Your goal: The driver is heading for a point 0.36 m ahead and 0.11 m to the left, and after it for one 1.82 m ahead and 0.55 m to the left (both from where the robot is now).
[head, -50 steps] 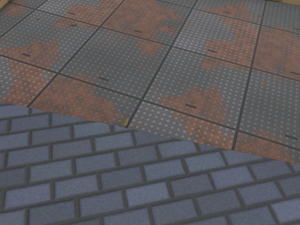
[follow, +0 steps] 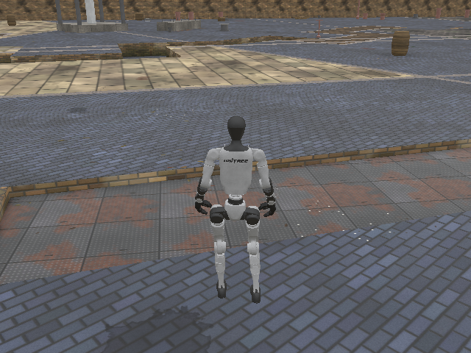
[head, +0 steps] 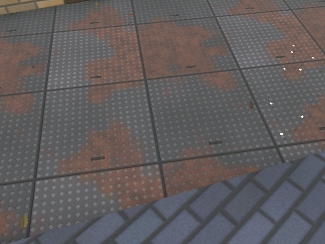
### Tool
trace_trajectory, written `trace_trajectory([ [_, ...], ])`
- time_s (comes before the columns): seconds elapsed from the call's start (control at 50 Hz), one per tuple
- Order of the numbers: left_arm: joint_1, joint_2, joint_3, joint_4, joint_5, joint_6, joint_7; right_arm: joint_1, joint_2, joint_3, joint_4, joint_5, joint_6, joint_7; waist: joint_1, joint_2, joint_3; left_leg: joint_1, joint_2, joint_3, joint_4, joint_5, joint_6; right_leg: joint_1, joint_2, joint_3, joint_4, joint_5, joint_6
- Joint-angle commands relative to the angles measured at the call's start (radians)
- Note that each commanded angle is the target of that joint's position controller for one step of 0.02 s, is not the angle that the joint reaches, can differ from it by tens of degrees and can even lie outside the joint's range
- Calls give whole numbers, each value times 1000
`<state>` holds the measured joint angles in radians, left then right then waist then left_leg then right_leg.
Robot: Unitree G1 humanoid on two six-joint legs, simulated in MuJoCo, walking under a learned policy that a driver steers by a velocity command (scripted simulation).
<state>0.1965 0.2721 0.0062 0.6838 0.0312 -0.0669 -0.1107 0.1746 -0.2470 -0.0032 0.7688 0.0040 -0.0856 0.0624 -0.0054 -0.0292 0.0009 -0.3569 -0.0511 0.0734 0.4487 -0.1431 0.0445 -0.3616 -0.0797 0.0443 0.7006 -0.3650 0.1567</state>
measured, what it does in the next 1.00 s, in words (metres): walks ahead, turning left: right foot, then right foot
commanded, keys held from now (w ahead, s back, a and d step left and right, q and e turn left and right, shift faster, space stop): q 0.42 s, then w+q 0.28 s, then q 0.18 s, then no key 0.12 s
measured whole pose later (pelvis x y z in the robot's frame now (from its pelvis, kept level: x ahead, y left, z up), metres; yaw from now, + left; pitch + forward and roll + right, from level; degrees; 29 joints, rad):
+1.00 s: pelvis +0.23 +0.05 +0.01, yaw +29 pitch +3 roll +0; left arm 0.14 0.29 0.01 0.68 0.02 -0.10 0.02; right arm 0.28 -0.32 -0.07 0.72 -0.07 -0.09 0.05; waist -0.02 0.01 -0.03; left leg -0.38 -0.09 -0.10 1.04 -0.52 -0.01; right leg -0.34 -0.01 -0.04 0.39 -0.10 -0.04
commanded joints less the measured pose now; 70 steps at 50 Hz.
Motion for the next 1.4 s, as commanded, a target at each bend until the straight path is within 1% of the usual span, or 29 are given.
trace_trajectory([
  [0.02,226,139,36,21,-20,-15,-4,-79,-104,-24,-54,5,-9,46,103,56,-89,-104,187,-235,-40,-67,37,242,4,-32,-121,257,-66],
  [0.06,28,191,44,-52,-8,-31,20,-2,-129,-40,-58,9,-23,15,-16,7,-15,15,112,-158,-32,-225,12,6,-49,39,-215,46,-241],
  [0.14,-51,175,56,-105,-11,-25,86,-103,-196,-72,-126,1,-33,-34,6,22,-108,78,102,-168,32,134,90,97,-25,4,-194,125,-237],
  [0.24,48,188,68,-132,-7,-20,153,-52,-188,-85,-142,-13,-29,-53,23,27,-135,45,132,-237,38,266,179,213,-53,-4,-179,292,-294],
  [0.32,111,235,91,-129,-8,-12,168,-84,-123,-69,-160,-52,-24,-32,66,-125,-55,-200,9,-65,214,-154,32,398,-325,160,-374,585,-482],
  [0.36,101,220,97,-110,4,-23,182,-69,-128,-77,-159,-64,-16,-30,64,-109,-4,-243,76,-83,401,-430,-6,407,-372,124,-418,592,-430],
  [0.4,11,230,102,-115,-1,-35,184,-63,-130,-78,-149,-64,-14,-14,42,-92,4,-225,78,-30,300,-308,-37,419,-284,-11,-402,593,-336],
  [0.46,-42,290,112,-127,47,2,155,-15,-125,-81,-120,-19,-13,43,11,-121,-26,114,-34,84,102,3,-8,244,-204,-149,-343,522,-285],
  [0.5,13,198,84,-98,82,26,112,94,-230,-130,-105,-30,-23,21,-41,-21,-71,373,-33,-31,45,26,85,59,-155,-213,-120,188,-236],
  [0.52,52,89,54,-122,92,24,99,255,-320,-156,-89,-49,-29,-19,-73,170,-180,603,173,-379,19,274,287,-140,-20,-250,190,-118,-144],
  [0.54,58,32,23,-161,61,-14,69,397,-333,-139,-74,-59,-37,-28,-131,222,-262,784,396,-839,-177,109,454,-362,94,-30,352,-357,-132],
  [0.56,-109,69,31,-140,13,-38,70,416,-229,-120,-27,-75,-57,-26,-202,142,16,633,393,-783,-214,-198,366,-564,43,79,477,-292,-164],
  [0.6,-103,158,56,-104,66,-54,109,282,-86,-56,-49,-39,-52,-13,-102,94,13,410,296,-627,-227,-336,272,-486,7,76,525,-158,-190],
  [0.62,-76,133,46,-90,84,-52,118,198,-65,-35,-60,-34,-46,-9,-34,99,19,283,268,-578,-236,-280,255,-395,-11,79,488,-113,-195],
  [0.68,-35,107,28,-65,52,-24,118,53,-109,-37,-114,-51,-32,-14,30,75,16,69,194,-447,-302,-208,223,-203,10,19,301,9,-157],
  [0.76,-108,60,-2,-87,17,-5,98,139,-218,-80,-94,-50,-41,21,-18,81,20,46,166,-374,-214,222,255,-46,60,-49,-2,128,-116],
  [0.84,-150,100,6,-86,3,-27,117,191,-207,-97,-77,-47,-31,29,-39,107,-6,235,214,-460,-86,433,215,-79,83,-43,-202,279,-144],
  [0.88,-71,153,28,-60,-16,-49,130,137,-191,-93,-91,-51,-25,24,24,91,-55,159,140,-450,16,520,129,130,95,-53,-278,450,-221],
  [0.9,58,204,43,-32,-24,-63,139,118,-134,-73,-108,-53,-27,27,73,17,-171,89,52,-379,170,448,47,340,-11,29,-286,712,-335],
  [0.92,204,284,65,-26,-19,-63,146,237,-25,-40,-142,-71,-42,15,54,-230,-423,-132,-126,-262,461,-106,-56,719,-335,413,-318,1065,-660],
  [0.94,221,225,56,-10,17,-44,143,212,-102,-66,-126,-64,-36,11,77,-134,-357,-255,-88,-225,686,-512,-78,655,-439,547,-396,878,-667],
  [0.96,127,209,64,-23,9,-46,146,149,-133,-78,-125,-58,-18,-3,53,-50,-156,-304,-5,-208,791,-474,-71,453,-366,402,-430,623,-550],
  [1.02,-74,-9,-6,-64,-38,-42,130,180,-90,-64,-78,-102,17,-32,-59,-66,-79,-132,114,-165,664,-405,-103,165,-187,133,-510,549,-396],
  [1.12,-233,142,44,-81,-20,-35,65,221,-53,-27,-13,-1,19,78,-92,7,-75,236,78,-2,96,-45,-206,-88,-30,-58,-321,407,-299],
  [1.16,-130,67,19,-26,-19,-23,21,234,-142,-48,-40,4,-15,56,-95,19,-104,319,120,-74,68,211,-113,-110,-83,47,-265,344,-265],
  [1.2,64,85,37,-1,-31,-40,60,8,-278,-75,-140,-2,-34,33,67,123,-105,92,260,-252,-14,239,171,81,44,-110,-203,175,-171],
  [1.22,-25,147,56,-18,-26,-39,85,-25,-247,-76,-141,-18,-25,30,42,96,-92,9,234,-250,-28,18,150,139,54,-135,-182,170,-169],
  [1.28,-88,112,47,-49,-47,-32,91,-43,-147,-50,-155,3,-6,8,24,52,-96,32,149,-184,4,-81,25,169,8,-71,-248,289,-211],
  [1.4,-81,110,49,-45,-36,-29,57,37,-153,-56,-125,-1,0,10,-3,51,-94,103,122,-137,44,85,-14,177,12,-84,-212,406,-198],
])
